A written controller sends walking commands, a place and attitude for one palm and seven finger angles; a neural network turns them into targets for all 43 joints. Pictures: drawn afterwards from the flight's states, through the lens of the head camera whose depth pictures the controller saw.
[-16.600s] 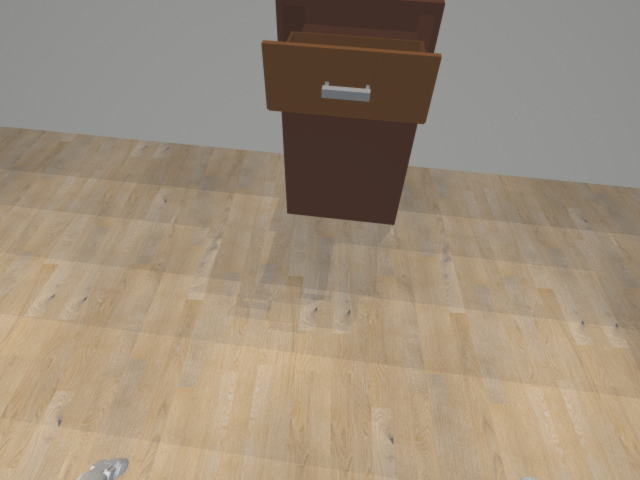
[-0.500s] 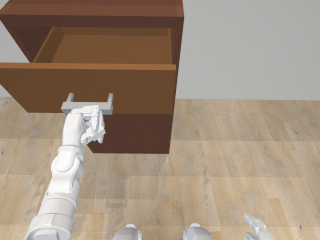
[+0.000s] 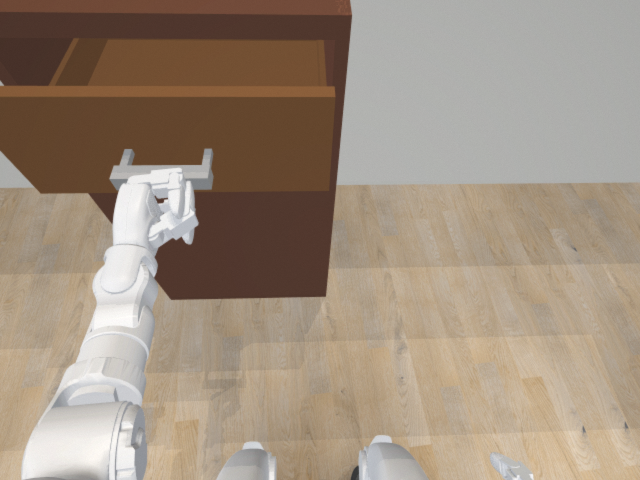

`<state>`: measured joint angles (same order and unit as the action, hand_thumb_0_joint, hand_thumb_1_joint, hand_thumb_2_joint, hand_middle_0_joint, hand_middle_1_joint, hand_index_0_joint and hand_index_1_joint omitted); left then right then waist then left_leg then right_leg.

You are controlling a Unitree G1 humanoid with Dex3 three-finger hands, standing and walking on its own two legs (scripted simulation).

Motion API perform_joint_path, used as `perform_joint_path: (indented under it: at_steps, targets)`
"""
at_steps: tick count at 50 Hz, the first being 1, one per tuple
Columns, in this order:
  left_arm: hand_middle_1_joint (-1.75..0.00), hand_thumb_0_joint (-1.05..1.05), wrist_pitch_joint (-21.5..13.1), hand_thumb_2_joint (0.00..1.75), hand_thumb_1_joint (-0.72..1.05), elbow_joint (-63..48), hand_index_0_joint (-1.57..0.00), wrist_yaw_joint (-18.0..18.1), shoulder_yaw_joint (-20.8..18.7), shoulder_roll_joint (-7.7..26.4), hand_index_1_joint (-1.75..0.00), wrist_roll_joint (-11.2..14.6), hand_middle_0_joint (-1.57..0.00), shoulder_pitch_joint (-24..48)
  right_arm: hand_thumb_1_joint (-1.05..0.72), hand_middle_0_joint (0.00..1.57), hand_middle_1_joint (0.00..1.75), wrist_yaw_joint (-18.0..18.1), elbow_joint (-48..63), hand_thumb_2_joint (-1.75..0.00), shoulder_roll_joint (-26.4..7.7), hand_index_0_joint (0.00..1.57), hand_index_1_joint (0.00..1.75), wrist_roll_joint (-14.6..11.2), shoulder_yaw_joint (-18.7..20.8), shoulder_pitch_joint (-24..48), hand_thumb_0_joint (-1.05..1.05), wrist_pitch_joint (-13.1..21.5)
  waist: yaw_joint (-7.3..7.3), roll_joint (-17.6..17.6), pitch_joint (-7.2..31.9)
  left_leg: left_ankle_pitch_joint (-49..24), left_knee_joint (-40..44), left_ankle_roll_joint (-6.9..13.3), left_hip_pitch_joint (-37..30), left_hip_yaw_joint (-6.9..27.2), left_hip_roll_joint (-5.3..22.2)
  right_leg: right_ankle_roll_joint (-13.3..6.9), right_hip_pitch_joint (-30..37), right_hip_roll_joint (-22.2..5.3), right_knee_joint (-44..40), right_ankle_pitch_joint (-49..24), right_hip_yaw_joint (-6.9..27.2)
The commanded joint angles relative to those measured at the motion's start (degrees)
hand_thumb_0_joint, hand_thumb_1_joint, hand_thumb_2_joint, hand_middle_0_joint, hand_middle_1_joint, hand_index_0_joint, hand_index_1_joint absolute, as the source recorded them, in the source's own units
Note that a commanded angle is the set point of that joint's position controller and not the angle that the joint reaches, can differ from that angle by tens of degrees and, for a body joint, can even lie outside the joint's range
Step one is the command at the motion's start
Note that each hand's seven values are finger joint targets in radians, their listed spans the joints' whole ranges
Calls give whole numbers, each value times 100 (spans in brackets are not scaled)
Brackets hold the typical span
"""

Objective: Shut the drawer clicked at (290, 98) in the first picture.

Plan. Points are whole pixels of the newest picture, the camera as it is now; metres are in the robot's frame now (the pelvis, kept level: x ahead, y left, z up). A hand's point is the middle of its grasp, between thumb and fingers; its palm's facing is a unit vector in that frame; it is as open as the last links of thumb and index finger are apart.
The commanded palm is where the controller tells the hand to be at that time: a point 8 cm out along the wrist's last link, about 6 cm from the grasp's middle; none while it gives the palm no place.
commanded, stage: push the drawer shut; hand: left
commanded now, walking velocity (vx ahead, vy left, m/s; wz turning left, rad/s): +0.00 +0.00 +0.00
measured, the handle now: (165, 166) +0.50 +0.20 +0.06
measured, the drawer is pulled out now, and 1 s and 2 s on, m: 0.11 0.00 0.00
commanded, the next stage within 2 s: pull the fist back off the drawer in 1.40 s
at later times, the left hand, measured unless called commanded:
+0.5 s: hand (196, 175) +0.49 +0.16 +0.06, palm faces +0.01 -1.00 -0.04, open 2.8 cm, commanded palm +0.49 +0.21 +0.07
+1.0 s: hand (199, 147) +0.54 +0.16 +0.06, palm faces +0.02 -1.00 -0.03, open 2.8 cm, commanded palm +0.54 +0.20 +0.07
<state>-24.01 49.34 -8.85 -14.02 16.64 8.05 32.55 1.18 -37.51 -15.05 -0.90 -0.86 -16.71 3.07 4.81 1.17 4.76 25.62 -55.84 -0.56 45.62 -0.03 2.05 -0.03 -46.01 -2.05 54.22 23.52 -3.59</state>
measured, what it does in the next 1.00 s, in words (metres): stands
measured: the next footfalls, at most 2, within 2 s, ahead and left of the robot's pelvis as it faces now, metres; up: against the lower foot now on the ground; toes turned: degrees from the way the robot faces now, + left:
none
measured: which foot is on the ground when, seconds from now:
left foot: down 0.00-1.00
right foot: down 0.00-1.00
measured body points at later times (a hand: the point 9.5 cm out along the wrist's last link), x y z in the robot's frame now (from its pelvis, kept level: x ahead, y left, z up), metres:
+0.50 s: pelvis -0.01 +0.01 -0.01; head +0.11 +0.02 +0.42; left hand +0.49 +0.21 +0.06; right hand +0.01 -0.26 -0.13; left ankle +0.01 +0.12 -0.68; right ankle +0.03 -0.12 -0.68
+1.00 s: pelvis +0.00 +0.02 -0.02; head +0.15 +0.03 +0.41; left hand +0.54 +0.22 +0.06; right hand -0.03 -0.24 -0.13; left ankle +0.01 +0.12 -0.68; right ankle +0.03 -0.12 -0.68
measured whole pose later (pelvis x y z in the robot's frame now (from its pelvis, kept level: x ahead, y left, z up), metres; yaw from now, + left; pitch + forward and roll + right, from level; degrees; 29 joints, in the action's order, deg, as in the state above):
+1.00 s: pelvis +0.00 +0.02 -0.02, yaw -1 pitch +24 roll -3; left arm -24.0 71.6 -6.7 -22.4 27.9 0.5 58.5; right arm -1.1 -37.5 -15.2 3.0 -2.3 -23.9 -1.6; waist 12.1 2.1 5.8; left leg 27.1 -61.5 0.7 58.3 0.4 2.8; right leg 1.1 -57.2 -1.3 56.6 23.1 -3.6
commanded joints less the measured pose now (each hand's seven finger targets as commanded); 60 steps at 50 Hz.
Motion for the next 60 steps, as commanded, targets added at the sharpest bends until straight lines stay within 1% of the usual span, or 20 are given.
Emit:
perform_joint_path:
  at_steps: [1,4,6,9,11,12,15,16,18,24,26,28,31,32,33,39,44,47,52,60]
  targets:
    - [-160,0,-413,90,90,-850,-140,126,-415,1365,-160,76,-140,3078,-90,20,30,67,462,-90,-834,20,30,-13,276,-489,0,125,316,62,2142,-829,708,176,-769,50,-210,-53,1131,214,-757,-901,294]
    - [-160,0,-449,90,90,-600,-140,127,-384,1324,-160,42,-140,3325,-90,20,30,60,446,-90,-832,20,30,5,280,-553,0,93,374,65,2175,-809,686,184,-732,54,-210,-51,1053,225,-744,-874,285]
    - [-160,0,-495,90,90,-571,-140,129,-446,1452,-160,4,-140,3593,-90,20,30,47,420,-90,-849,20,30,29,271,-631,0,83,393,293,2329,-931,648,183,-860,86,-203,-67,938,243,-669,-942,265]
    - [-160,0,-511,90,90,-337,-140,136,-413,1411,-160,-20,-140,3752,-90,20,30,31,392,-90,-862,20,30,44,278,-695,0,48,455,177,2315,-894,620,184,-805,94,-191,-62,855,251,-680,-896,254]
    - [-160,0,-535,90,90,-225,-140,144,-526,1598,-160,-60,-140,3933,-90,20,30,26,381,-90,-903,20,30,64,276,-768,0,36,497,167,2325,-828,605,195,-742,124,-176,-57,753,270,-646,-799,245]
    - [-160,0,-516,90,90,-92,-140,147,-449,1522,-160,-73,-140,4024,-90,20,30,21,379,-90,-892,20,30,58,266,-780,0,25,543,129,2227,-719,611,203,-666,117,-179,-54,702,277,-670,-701,250]
    - [-160,0,-523,90,90,119,-140,194,-664,1857,-160,-136,-140,4280,-90,20,30,27,356,-90,-952,20,30,84,261,-882,0,9,594,56,2154,-511,576,230,-474,143,-171,-53,605,291,-672,-481,268]
    - [-160,0,-529,90,90,98,-140,191,-572,1775,-160,-160,-140,4435,-90,20,30,19,362,-90,-947,20,30,95,248,-903,0,6,654,231,2263,-509,580,228,-548,136,-180,-44,545,289,-662,-478,266]
    - [-160,0,-558,90,90,71,-140,210,-651,1880,-160,-209,-140,4515,-90,20,30,7,368,-90,-949,20,30,127,250,-985,0,-1,591,478,2553,-747,541,210,-713,166,-179,-72,540,291,-579,-629,250]
    - [-160,0,-457,90,90,478,-140,253,-685,1999,-160,-315,-140,4887,-90,20,30,-28,322,-90,-1009,20,30,175,245,-1185,0,-85,780,327,2411,-696,455,225,-565,226,-138,-50,248,320,-560,-543,207]
    - [-160,0,-448,90,90,532,-140,279,-893,2289,-160,-366,-140,4954,-90,20,30,-24,325,-90,-1048,20,30,195,245,-1265,0,-113,773,356,2530,-816,431,227,-603,248,-134,-57,251,333,-526,-615,194]
    - [-160,0,-442,90,90,526,-140,275,-770,2151,-160,-394,-140,5070,-90,20,30,-46,346,-90,-1021,20,30,207,239,-1294,0,-139,787,536,2621,-908,407,219,-681,238,-139,-62,209,331,-522,-661,192]
    - [-160,0,-432,90,90,569,-140,278,-982,2454,-160,-431,-140,5194,-90,20,30,-53,327,-90,-1062,20,30,244,237,-1402,0,-178,816,577,2760,-1098,335,222,-729,258,-115,-62,190,347,-478,-787,179]
    - [-160,0,-428,90,90,604,-140,275,-968,2458,-160,-455,-140,5187,-90,20,30,-57,345,-90,-1060,20,30,247,232,-1421,0,-201,789,602,2801,-1145,338,213,-741,278,-117,-73,188,348,-466,-803,173]
    - [-160,0,-410,90,90,639,-140,275,-869,2330,-160,-452,-140,5293,-90,20,30,-64,324,-90,-1047,20,30,255,228,-1431,0,-211,868,678,2706,-1204,333,212,-810,282,-103,-69,76,351,-477,-835,153]
    - [-160,0,-330,90,90,854,-140,341,-997,2560,-160,-556,-140,5540,-90,20,30,-95,277,-90,-1096,20,30,306,226,-1607,0,-303,978,648,2685,-1319,260,218,-771,335,-68,-61,-76,369,-465,-868,116]
    - [-160,0,-330,90,90,820,-140,367,-893,2478,-160,-634,-140,5800,-90,20,30,-127,258,-90,-1086,20,30,353,224,-1716,0,-376,1024,903,2888,-1678,184,189,-1051,388,-44,-74,-240,379,-413,-1039,85]
    - [-160,0,-343,90,90,748,-140,407,-875,2481,-160,-654,-140,6102,-90,20,30,-140,192,-90,-1096,20,30,374,242,-1807,0,-408,1144,907,2955,-1790,133,189,-1177,443,-17,-58,-369,395,-407,-1078,64]
    - [-160,0,-309,90,90,860,-140,470,-841,2621,-160,-737,-140,6507,-90,20,30,-126,121,-90,-1098,20,30,386,197,-1870,0,-422,1274,897,2814,-1487,116,218,-930,442,-42,-53,-396,404,-442,-918,81]
    - [-160,0,-359,90,90,783,-140,492,-500,2449,-160,-751,-140,7095,-90,20,30,-98,73,-90,-1116,20,30,408,144,-1869,0,-325,1485,1358,2890,-1200,110,197,-1155,559,-33,-84,-818,405,-418,-667,48]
